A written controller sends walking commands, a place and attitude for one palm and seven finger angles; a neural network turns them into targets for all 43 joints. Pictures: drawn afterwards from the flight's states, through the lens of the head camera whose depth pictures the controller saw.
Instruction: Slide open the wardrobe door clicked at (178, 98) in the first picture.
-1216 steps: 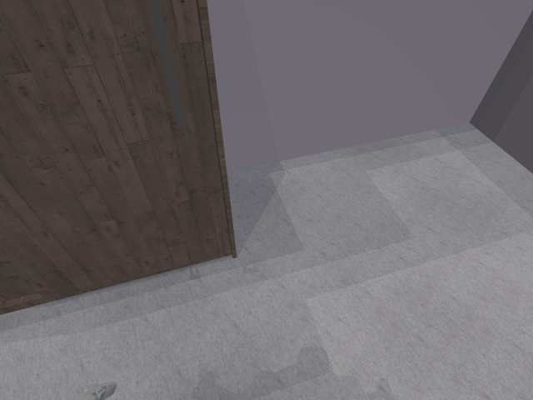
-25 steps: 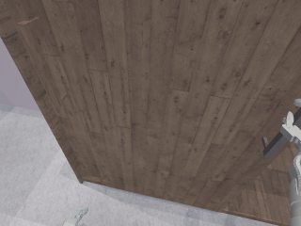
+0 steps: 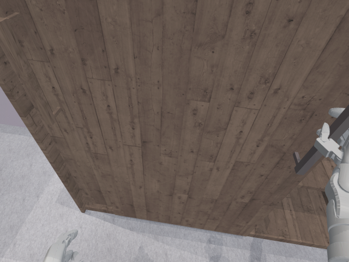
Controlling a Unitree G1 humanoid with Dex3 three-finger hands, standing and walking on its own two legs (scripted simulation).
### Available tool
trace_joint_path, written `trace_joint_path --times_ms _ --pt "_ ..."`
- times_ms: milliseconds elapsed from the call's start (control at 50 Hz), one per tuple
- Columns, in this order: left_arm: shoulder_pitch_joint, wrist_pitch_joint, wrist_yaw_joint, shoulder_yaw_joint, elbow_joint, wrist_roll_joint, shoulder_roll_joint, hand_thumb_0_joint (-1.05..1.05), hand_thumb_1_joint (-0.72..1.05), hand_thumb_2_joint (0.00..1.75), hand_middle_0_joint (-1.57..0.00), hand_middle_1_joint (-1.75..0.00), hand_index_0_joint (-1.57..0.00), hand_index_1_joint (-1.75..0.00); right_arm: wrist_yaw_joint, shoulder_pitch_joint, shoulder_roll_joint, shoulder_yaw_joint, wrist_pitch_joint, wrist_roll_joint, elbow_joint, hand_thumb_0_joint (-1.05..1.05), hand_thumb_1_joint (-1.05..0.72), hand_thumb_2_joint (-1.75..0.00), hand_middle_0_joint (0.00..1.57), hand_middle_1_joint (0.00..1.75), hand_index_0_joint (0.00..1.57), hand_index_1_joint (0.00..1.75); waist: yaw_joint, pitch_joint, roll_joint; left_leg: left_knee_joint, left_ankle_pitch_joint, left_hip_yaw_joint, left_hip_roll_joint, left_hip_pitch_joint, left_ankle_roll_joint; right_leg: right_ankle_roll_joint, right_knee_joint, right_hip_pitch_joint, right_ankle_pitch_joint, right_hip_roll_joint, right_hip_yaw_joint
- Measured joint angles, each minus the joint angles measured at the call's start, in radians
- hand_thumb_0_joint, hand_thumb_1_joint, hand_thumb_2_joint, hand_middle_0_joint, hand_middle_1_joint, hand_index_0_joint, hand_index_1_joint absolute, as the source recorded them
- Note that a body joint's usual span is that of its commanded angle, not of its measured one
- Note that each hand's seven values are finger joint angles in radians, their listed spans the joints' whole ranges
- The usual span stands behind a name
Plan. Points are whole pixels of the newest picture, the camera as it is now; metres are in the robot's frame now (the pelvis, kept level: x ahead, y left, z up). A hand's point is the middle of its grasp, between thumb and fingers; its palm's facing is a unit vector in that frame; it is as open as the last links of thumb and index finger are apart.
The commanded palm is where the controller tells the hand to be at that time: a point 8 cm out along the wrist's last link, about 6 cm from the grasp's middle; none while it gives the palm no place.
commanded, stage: stop walking and hold the door there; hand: right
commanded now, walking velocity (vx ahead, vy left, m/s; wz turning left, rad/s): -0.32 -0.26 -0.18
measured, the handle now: (327, 128) +0.39 -0.34 +0.15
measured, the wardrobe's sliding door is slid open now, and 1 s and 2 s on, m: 0.52 0.52 0.52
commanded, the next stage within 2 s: loosen the grip on the handle in 0.98 s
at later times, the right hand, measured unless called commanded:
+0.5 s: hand (322, 142) +0.34 -0.30 +0.15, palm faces +0.36 +0.92 -0.17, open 6.0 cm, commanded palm +0.30 -0.33 +0.12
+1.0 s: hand (325, 143) +0.34 -0.31 +0.15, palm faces +0.33 +0.93 -0.19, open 5.9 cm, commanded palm +0.30 -0.34 +0.12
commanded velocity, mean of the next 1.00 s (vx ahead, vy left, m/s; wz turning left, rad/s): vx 0.02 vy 0.00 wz -0.02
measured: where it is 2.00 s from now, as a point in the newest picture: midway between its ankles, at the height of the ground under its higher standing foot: outside the picture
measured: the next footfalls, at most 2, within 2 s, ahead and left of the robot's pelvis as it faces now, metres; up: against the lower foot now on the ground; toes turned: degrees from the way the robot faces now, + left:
right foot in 0.16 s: +0.05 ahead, -0.17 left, +0.00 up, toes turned -7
left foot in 0.50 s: -0.07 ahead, +0.03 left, +0.00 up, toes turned +0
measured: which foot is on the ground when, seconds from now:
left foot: down 0.00-0.16, up 0.18-0.48, down 0.50-1.00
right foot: up 0.00-0.14, down 0.16-1.00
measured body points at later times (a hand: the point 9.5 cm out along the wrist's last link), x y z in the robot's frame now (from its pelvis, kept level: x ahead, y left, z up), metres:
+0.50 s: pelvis -0.07 -0.06 +0.00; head -0.03 -0.06 +0.45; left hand +0.08 +0.12 -0.12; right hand +0.31 -0.35 +0.16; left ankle -0.11 +0.03 -0.74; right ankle +0.01 -0.17 -0.73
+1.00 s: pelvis -0.06 -0.07 +0.00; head -0.07 -0.06 +0.45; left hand +0.05 +0.19 -0.12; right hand +0.31 -0.36 +0.16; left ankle -0.11 +0.03 -0.73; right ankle +0.01 -0.17 -0.73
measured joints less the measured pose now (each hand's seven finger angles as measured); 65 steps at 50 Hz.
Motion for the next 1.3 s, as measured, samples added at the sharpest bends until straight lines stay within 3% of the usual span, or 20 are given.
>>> trace_joint_path --times_ms 100,140,180,240,320,380,440,500,520,600,720,800,1080,1100,1120,1140,1220,1300 --pt "-0.038 0.023 0.006 0.011 -0.001 -0.006 0.019 0.01 0.9 0.9 -0.2 -0.3 -0.2 -0.3 0.019 -0.036 0.022 0.045 0.011 -0.014 -0.044 -0.11 -0.69 -0.84 0.45 1.4 0.23 1.37 0.013 0.027 0.03 0.05 -0.016 0.003 0.067 -0.029 -0.03 0.032 0.157 -0.035 -0.19 0.033 0.058" --pt "-0.056 0.028 0.01 0.004 -0.003 -0.001 0.02 0.01 0.9 0.9 -0.2 -0.3 -0.2 -0.3 0.033 -0.048 0.026 0.063 0.007 -0.025 -0.069 -0.12 -0.69 -0.83 0.45 1.4 0.26 1.38 0.032 0.035 0.049 0.076 -0.022 0.005 0.103 -0.05 -0.051 0.043 0.09 -0.004 -0.141 0.019 0.059" --pt "-0.08 0.034 0.016 0.002 -0.013 0.002 0.014 0.01 0.9 0.9 -0.2 -0.3 -0.2 -0.3 0.038 -0.07 0.026 0.088 0.014 -0.024 -0.102 -0.12 -0.69 -0.83 0.45 1.4 0.28 1.38 0.044 0.055 0.063 0.134 -0.03 -0.001 0.134 -0.09 -0.059 0.03 0.027 0.013 -0.003 0.018 0.047" --pt "-0.114 0.027 0.008 -0.003 -0.04 0.005 -0.027 0.01 0.91 0.9 -0.19 -0.3 -0.2 -0.3 0.035 -0.108 0.036 0.104 0.028 -0.009 -0.123 -0.11 -0.7 -0.82 0.45 1.4 0.27 1.38 0.028 0.109 0.052 0.33 -0.237 -0.034 0.09 -0.167 -0.023 -0.013 0.023 0.007 -0.027 0.017 0.025" --pt "-0.094 -0.01 -0.017 -0.044 -0.053 0.001 -0.101 0.01 0.9 0.9 -0.19 -0.3 -0.2 -0.3 0.03 -0.164 0.072 0.128 0.07 0.015 -0.113 -0.08 -0.74 -0.82 0.45 1.4 0.22 1.37 0.014 0.123 0.028 0.469 -0.257 0.0 0.001 -0.182 -0.015 -0.026 -0.047 0.007 0.025 0.002 0.032" --pt "-0.07 -0.022 -0.033 -0.083 -0.04 0.006 -0.148 0.01 0.9 0.9 -0.2 -0.3 -0.2 -0.3 0.031 -0.204 0.082 0.135 0.096 0.022 -0.087 -0.06 -0.77 -0.82 0.45 1.4 0.2 1.36 0.008 0.112 0.045 0.418 -0.242 0.013 -0.036 -0.133 -0.01 -0.027 -0.082 0.002 0.056 0.007 0.029" --pt "-0.048 -0.025 -0.038 -0.112 -0.028 0.016 -0.168 0.01 0.9 0.9 -0.2 -0.3 -0.21 -0.3 0.037 -0.227 0.073 0.131 0.104 0.026 -0.05 -0.05 -0.77 -0.81 0.45 1.4 0.2 1.36 0.007 0.097 0.056 0.246 -0.229 0.013 -0.049 -0.045 0.001 -0.027 -0.098 -0.007 0.073 0.012 0.017" --pt "-0.035 -0.019 -0.039 -0.124 -0.022 0.025 -0.164 0.01 0.9 0.9 -0.2 -0.3 -0.21 -0.3 0.047 -0.251 0.052 0.114 0.096 0.028 -0.002 -0.05 -0.77 -0.81 0.45 1.37 0.2 1.37 0.005 0.087 0.064 0.008 -0.109 -0.002 -0.047 0.051 0.034 -0.023 -0.08 -0.033 0.073 0.014 -0.006" --pt "-0.037 -0.015 -0.039 -0.122 -0.016 0.027 -0.153 0.01 0.9 0.9 -0.2 -0.3 -0.21 -0.3 0.048 -0.255 0.049 0.104 0.089 0.029 0.015 -0.06 -0.77 -0.81 0.46 1.37 0.2 1.37 0.012 0.095 0.047 -0.007 -0.068 0.001 -0.058 0.057 0.049 -0.02 -0.069 -0.035 0.07 0.003 -0.003" --pt "0.004 -0.006 -0.029 -0.093 0.005 0.015 -0.102 0.01 0.9 0.9 -0.2 -0.3 -0.21 -0.31 0.059 -0.264 0.049 0.098 0.071 0.029 0.081 -0.05 -0.76 -0.81 0.46 1.35 0.23 1.38 0.038 0.081 0.027 -0.003 -0.078 0.013 -0.067 0.072 0.06 -0.006 -0.053 -0.03 0.058 -0.011 0.0" --pt "0.055 0.014 -0.006 -0.042 0.038 0.005 -0.021 0.01 0.9 0.9 -0.2 -0.3 -0.21 -0.3 0.073 -0.263 0.048 0.12 0.042 0.02 0.171 -0.05 -0.74 -0.81 0.46 1.37 0.27 1.38 0.045 0.03 0.046 0.03 -0.114 0.004 -0.054 0.091 0.043 -0.034 -0.019 -0.01 0.026 -0.003 -0.013" --pt "0.07 0.016 0.008 -0.021 0.035 0.006 0.0 0.01 0.9 0.9 -0.2 -0.3 -0.2 -0.3 0.073 -0.25 0.044 0.128 0.021 0.02 0.209 -0.05 -0.73 -0.82 0.45 1.38 0.28 1.38 0.051 -0.001 0.048 0.025 -0.115 -0.003 -0.049 0.096 0.04 -0.038 -0.028 -0.002 0.024 0.002 -0.02" --pt "0.045 0.011 0.002 -0.053 0.021 0.004 -0.064 0.01 0.9 0.9 -0.2 -0.3 -0.2 -0.3 0.073 -0.231 0.048 0.126 -0.005 0.023 0.241 -0.06 -0.73 -0.81 0.44 1.38 0.28 1.38 0.031 -0.021 0.021 0.002 -0.107 -0.017 -0.057 0.103 0.04 -0.031 -0.035 0.005 0.019 -0.008 -0.032" --pt "0.044 0.005 0.001 -0.052 0.009 -0.002 -0.07 0.01 0.9 0.9 -0.2 -0.3 -0.2 -0.3 0.091 -0.244 0.05 0.098 0.001 -0.013 0.241 -0.06 -0.71 -0.8 0.44 1.38 0.28 1.39 0.03 -0.006 0.023 0.007 -0.109 -0.018 -0.055 0.107 0.04 -0.032 -0.036 0.012 0.019 -0.006 -0.034" --pt "0.045 -0.019 -0.011 -0.046 0.008 0.017 -0.081 0.01 0.9 0.9 -0.2 -0.3 -0.2 -0.3 0.115 -0.282 0.041 0.074 0.007 -0.066 0.274 -0.06 -0.68 -0.8 0.44 1.37 0.29 1.39 0.033 -0.002 0.032 0.021 -0.114 -0.014 -0.052 0.094 0.042 -0.033 -0.036 0.004 0.022 -0.002 -0.031" --pt "0.042 -0.037 -0.027 -0.044 0.011 0.031 -0.092 0.01 0.9 0.9 -0.2 -0.3 -0.2 -0.3 0.136 -0.326 0.026 0.056 0.019 -0.085 0.311 -0.07 -0.65 -0.79 0.44 1.37 0.3 1.39 0.045 -0.003 0.044 0.035 -0.119 -0.004 -0.048 0.076 0.046 -0.034 -0.033 -0.014 0.028 0.003 -0.022" --pt "0.041 -0.069 -0.074 -0.057 0.0 0.065 -0.12 0.01 0.9 0.9 -0.2 -0.3 -0.21 -0.3 0.174 -0.394 -0.019 -0.037 0.046 -0.069 0.314 -0.04 -0.5 -0.74 0.45 1.38 0.36 1.39 0.077 -0.008 0.113 0.055 -0.116 0.003 -0.057 0.024 0.061 -0.022 -0.039 -0.055 0.05 -0.006 -0.015" --pt "0.076 -0.08 -0.091 -0.03 -0.033 0.064 -0.077 0.01 0.9 0.9 -0.2 -0.3 -0.21 -0.3 0.148 -0.327 -0.018 0.005 0.055 -0.092 0.228 -0.02 -0.29 -0.63 0.45 1.39 0.4 1.4 0.085 -0.015 0.083 0.063 -0.112 0.005 -0.074 -0.005 0.064 -0.02 0.006 -0.1 0.031 -0.024 -0.01"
